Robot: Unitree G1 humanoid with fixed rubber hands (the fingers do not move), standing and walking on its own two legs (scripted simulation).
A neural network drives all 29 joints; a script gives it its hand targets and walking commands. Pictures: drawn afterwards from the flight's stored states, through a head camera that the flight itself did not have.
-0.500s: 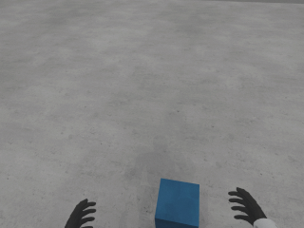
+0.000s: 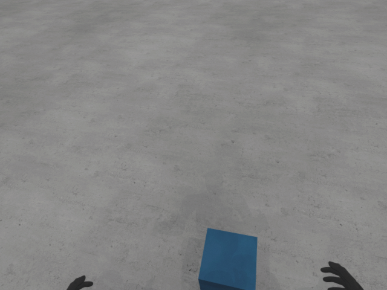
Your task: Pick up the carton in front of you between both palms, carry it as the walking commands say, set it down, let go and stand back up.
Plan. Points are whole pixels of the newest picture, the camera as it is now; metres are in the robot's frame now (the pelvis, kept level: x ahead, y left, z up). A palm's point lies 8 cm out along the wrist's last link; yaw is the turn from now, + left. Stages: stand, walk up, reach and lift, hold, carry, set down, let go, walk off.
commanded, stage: stand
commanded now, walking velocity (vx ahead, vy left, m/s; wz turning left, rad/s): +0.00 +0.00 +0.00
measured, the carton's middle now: (227, 266) +0.36 -0.08 -0.65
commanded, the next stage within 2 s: none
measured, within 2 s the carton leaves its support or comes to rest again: neither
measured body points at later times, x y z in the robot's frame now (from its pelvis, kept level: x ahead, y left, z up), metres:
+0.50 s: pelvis +0.00 +0.00 +0.01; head +0.00 -0.01 +0.46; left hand +0.12 +0.30 -0.10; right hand +0.13 -0.30 -0.11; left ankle -0.03 +0.12 -0.74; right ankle -0.01 -0.11 -0.74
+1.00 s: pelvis -0.02 +0.00 +0.01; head -0.02 -0.01 +0.46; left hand +0.09 +0.31 -0.10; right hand +0.09 -0.31 -0.11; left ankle -0.03 +0.12 -0.74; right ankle -0.01 -0.11 -0.74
